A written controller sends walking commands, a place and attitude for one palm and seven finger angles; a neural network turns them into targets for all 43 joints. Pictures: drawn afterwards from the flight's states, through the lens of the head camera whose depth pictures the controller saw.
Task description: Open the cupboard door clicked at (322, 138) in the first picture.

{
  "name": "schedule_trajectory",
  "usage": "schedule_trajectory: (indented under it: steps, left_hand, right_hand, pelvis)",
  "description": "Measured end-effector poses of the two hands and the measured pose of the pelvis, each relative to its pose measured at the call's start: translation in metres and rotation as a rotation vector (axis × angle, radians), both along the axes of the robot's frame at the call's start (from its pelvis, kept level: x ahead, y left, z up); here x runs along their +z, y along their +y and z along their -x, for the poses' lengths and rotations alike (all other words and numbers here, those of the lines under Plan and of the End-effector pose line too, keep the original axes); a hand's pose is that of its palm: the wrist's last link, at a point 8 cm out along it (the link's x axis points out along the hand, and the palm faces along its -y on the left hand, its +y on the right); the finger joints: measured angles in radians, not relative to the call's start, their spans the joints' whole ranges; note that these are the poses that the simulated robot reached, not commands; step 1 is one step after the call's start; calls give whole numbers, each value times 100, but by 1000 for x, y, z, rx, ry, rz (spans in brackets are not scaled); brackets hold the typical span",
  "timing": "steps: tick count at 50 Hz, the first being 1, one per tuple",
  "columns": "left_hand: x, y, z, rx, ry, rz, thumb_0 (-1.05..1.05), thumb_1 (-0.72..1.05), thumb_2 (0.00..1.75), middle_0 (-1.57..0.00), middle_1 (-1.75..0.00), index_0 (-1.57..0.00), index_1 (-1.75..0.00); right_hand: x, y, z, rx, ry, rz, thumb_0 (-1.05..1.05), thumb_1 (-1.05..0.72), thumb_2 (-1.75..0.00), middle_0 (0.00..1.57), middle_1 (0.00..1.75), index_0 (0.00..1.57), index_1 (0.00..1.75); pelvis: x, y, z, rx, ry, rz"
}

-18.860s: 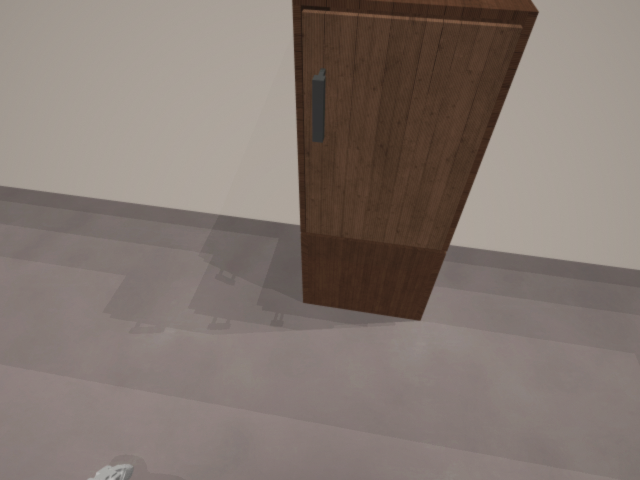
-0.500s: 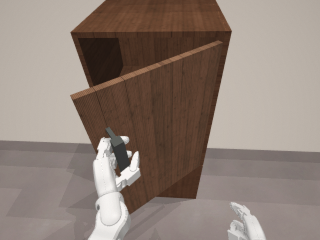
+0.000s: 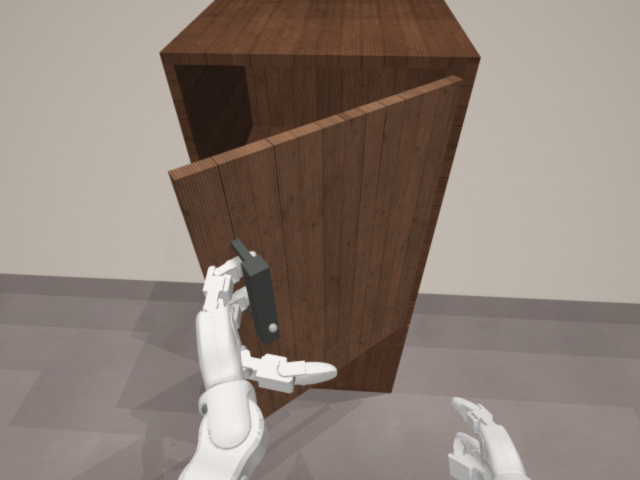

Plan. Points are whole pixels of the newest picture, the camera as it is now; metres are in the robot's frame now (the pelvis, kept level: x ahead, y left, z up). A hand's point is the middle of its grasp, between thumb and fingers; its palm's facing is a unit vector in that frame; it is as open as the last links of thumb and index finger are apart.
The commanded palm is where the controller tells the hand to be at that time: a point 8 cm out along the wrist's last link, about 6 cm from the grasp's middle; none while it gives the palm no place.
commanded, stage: open thumb and fingers to let go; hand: left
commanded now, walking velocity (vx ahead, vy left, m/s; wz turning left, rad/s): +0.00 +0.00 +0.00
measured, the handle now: (254, 292) +0.32 +0.11 +0.10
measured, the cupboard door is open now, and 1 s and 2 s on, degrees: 39 42 42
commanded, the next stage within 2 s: slide the hand sideways off the handle in 0.08 s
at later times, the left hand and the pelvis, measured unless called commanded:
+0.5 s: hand (278, 362) +0.22 +0.06 +0.11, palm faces -0.10 -0.99 +0.04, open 16.4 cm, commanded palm +0.20 +0.10 +0.10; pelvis -0.02 +0.02 +0.00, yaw +0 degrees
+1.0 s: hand (241, 391) +0.19 +0.10 +0.10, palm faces -0.02 -1.00 -0.01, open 16.3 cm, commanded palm +0.16 +0.15 +0.10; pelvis +0.00 +0.00 -0.01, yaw -1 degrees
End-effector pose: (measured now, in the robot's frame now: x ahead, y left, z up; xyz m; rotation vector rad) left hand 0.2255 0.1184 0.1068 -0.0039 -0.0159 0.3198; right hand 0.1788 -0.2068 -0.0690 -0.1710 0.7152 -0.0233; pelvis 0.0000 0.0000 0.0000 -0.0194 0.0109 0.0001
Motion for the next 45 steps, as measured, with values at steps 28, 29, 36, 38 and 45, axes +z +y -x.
schedule_trajectory:
  steps: [28, 29, 36, 38, 45]
  left_hand:
    - [-4, -3, 20, -394, -41, 20, -1, -51, 30, -12, -31, -13, -31]
    - [-4, -3, 20, -392, -42, 14, -1, -51, 30, -12, -31, -14, -31]
    - [-3, 1, 26, -408, -35, -15, -1, -50, 30, -13, -30, -15, -30]
    - [-4, 7, 28, -398, -25, -15, -1, -50, 30, -13, -30, -15, -30]
    - [-5, 23, 41, -361, 1, -9, -1, -50, 30, -17, -31, -16, -30]
  right_hand:
    - [1, 13, 34, -26, -54, -12, 1, -90, -90, 20, 30, 20, 30]
    - [2, 13, 34, -24, -58, -15, 1, -90, -90, 20, 30, 20, 30]
    - [7, 12, 28, -22, -76, -19, 1, -90, -90, 20, 30, 20, 30]
    - [8, 10, 25, -24, -79, -16, 1, -90, -90, 20, 30, 20, 30]
    - [9, -1, 14, -22, -99, -3, 1, -90, -90, 20, 30, 20, 30]
  pelvis:
    - [-2, 16, 22, -14, 0, -7]
    - [-3, 15, 21, -17, 2, -7]
    - [-3, 12, 16, -29, 6, -8]
    - [-3, 11, 13, -32, 8, -8]
    - [-4, 6, 4, -29, 28, -10]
